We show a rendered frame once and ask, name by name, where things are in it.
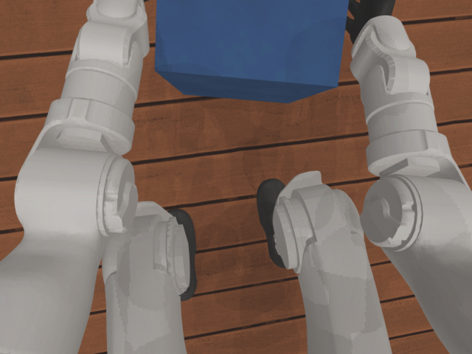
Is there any left robot foot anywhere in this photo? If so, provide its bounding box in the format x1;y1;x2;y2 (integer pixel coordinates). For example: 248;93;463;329
167;209;197;302

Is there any left robot upper arm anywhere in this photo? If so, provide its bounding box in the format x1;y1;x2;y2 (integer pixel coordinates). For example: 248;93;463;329
0;147;139;354

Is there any robot right forearm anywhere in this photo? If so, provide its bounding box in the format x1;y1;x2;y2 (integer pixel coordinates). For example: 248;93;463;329
350;15;472;192

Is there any right robot hand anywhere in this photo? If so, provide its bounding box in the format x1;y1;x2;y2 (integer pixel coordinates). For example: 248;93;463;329
345;0;395;44

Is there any right robot foot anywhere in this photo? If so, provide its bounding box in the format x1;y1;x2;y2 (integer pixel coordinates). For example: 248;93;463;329
257;178;285;268

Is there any robot foot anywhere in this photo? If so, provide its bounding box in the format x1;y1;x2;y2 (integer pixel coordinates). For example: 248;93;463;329
167;209;197;302
257;178;285;268

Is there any right robot upper arm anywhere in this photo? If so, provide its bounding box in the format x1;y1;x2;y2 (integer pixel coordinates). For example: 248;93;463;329
360;174;472;354

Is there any carton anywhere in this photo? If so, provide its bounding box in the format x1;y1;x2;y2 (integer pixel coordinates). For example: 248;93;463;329
155;0;349;103

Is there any robot left forearm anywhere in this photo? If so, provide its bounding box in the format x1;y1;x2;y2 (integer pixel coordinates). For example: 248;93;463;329
14;0;150;222

